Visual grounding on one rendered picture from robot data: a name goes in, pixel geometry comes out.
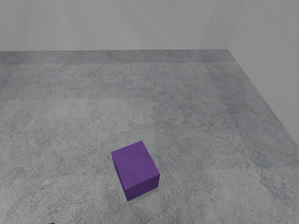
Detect carton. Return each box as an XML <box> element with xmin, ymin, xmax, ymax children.
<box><xmin>111</xmin><ymin>140</ymin><xmax>160</xmax><ymax>202</ymax></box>

